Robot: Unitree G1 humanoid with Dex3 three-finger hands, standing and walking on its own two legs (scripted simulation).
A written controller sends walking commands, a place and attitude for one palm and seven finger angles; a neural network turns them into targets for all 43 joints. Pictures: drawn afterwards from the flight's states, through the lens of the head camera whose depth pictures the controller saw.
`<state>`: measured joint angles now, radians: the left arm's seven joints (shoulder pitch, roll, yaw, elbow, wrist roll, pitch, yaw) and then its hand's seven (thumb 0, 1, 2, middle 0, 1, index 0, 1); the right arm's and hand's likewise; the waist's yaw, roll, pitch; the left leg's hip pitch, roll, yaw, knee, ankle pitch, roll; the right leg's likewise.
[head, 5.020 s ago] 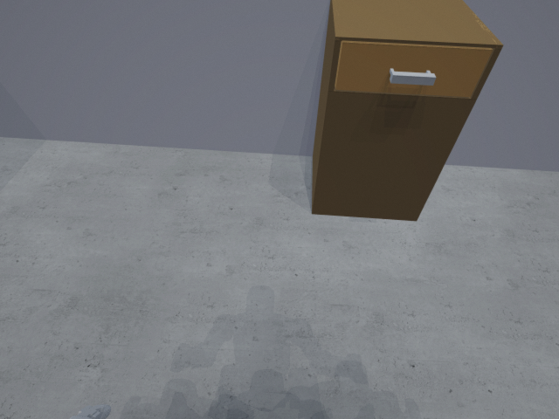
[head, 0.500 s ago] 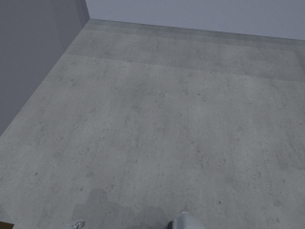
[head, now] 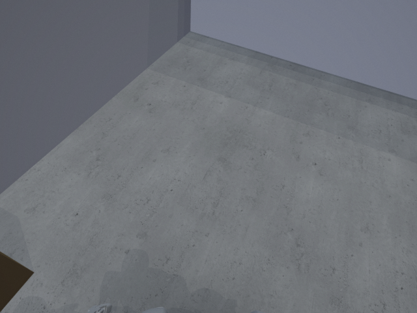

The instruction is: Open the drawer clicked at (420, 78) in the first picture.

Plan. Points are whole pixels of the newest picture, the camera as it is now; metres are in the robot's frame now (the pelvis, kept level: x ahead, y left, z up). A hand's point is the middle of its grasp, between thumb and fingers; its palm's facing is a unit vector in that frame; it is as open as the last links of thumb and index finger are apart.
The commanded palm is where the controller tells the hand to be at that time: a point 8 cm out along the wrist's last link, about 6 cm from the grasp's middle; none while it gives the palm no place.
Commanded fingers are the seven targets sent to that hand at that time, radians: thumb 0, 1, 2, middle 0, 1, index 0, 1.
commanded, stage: turn to face it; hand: left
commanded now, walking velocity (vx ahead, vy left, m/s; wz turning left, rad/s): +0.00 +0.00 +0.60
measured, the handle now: out of the picture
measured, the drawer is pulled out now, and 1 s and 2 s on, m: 0.00 0.00 0.00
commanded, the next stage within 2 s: take the last steps up to it in 1.82 s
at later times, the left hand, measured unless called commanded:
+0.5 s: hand out of the picture +0.02 +0.16 -0.12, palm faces +0.31 -0.91 -0.29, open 7.4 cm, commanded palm none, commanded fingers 0.00 0.90 0.90 -0.20 -0.30 -0.20 -0.30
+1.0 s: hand out of the picture -0.15 +0.19 -0.15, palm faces +0.61 -0.75 -0.27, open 7.4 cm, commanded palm none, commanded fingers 0.00 0.90 0.90 -0.20 -0.30 -0.20 -0.30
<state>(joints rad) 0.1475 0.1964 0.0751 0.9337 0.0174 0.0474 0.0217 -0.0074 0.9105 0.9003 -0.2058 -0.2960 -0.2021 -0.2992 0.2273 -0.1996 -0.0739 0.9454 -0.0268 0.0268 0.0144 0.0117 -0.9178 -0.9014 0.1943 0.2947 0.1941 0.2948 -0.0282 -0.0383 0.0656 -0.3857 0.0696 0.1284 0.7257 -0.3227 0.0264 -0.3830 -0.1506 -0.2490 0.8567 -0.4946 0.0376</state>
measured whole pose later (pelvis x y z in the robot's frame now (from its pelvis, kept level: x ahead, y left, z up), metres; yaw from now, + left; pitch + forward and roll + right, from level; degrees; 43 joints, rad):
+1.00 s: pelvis -0.07 -0.04 +0.02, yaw +36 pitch +0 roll -1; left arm 0.20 0.28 0.09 0.92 0.01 0.07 0.01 0.00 0.91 0.90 -0.20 -0.30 -0.20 -0.30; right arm 0.16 -0.22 -0.05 0.90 -0.02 0.03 0.01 0.01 -0.90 -0.90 0.20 0.30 0.20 0.30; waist 0.01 -0.03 0.09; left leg -0.26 -0.01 0.01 0.52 -0.26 0.04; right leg -0.49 -0.11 -0.05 1.08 -0.41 0.10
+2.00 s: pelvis -0.10 -0.07 +0.02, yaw +64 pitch -1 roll +0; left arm 0.21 0.23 0.05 0.97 0.01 0.05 0.01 0.00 0.91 0.90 -0.20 -0.30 -0.20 -0.30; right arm 0.15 -0.18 -0.03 0.96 -0.02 0.03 0.00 0.01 -0.90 -0.90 0.20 0.30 0.20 0.30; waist 0.01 0.00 0.07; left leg -0.21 -0.02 0.01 0.48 -0.24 0.03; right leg -0.34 -0.07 -0.05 0.80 -0.45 0.07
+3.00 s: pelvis -0.01 +0.16 +0.02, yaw +64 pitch -1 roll +1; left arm 0.09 0.19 0.06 0.99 0.02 0.00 -0.02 0.00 0.91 0.90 -0.20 -0.29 -0.19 -0.30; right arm 0.44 -0.10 -0.04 1.14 -0.03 -0.04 -0.01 0.01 -0.91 -0.90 0.20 0.30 0.20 0.30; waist -0.08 0.00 0.06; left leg 0.02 0.06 0.21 0.38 -0.38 -0.03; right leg -0.47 -0.11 -0.11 0.64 -0.19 0.01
